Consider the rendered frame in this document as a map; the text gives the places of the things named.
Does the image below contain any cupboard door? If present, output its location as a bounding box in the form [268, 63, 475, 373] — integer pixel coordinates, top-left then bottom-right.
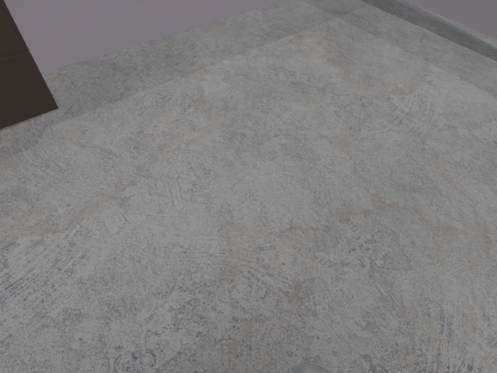
[0, 5, 24, 56]

